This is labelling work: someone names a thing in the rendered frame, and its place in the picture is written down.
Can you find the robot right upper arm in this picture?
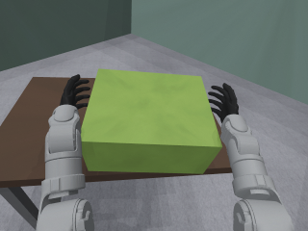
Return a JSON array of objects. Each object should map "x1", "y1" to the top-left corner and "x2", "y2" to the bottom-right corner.
[{"x1": 233, "y1": 199, "x2": 294, "y2": 231}]

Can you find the right robot forearm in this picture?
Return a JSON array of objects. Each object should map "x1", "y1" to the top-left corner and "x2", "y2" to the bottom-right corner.
[{"x1": 220, "y1": 114, "x2": 295, "y2": 231}]

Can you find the left robot hand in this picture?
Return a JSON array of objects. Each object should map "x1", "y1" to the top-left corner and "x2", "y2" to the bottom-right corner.
[{"x1": 60, "y1": 74, "x2": 90, "y2": 110}]

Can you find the robot left upper arm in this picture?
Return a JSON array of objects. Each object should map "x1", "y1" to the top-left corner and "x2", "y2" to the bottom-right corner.
[{"x1": 37, "y1": 198, "x2": 95, "y2": 231}]

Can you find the carton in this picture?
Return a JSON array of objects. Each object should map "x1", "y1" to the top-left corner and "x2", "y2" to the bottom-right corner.
[{"x1": 81, "y1": 68, "x2": 222, "y2": 174}]

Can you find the table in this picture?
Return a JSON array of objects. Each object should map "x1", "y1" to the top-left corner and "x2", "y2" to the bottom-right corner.
[{"x1": 0, "y1": 77, "x2": 232, "y2": 230}]

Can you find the left robot forearm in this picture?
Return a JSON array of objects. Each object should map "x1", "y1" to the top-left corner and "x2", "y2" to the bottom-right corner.
[{"x1": 36, "y1": 104, "x2": 86, "y2": 231}]

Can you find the right robot hand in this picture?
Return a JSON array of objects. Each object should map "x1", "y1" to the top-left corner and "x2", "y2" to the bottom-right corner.
[{"x1": 208, "y1": 83, "x2": 239, "y2": 123}]

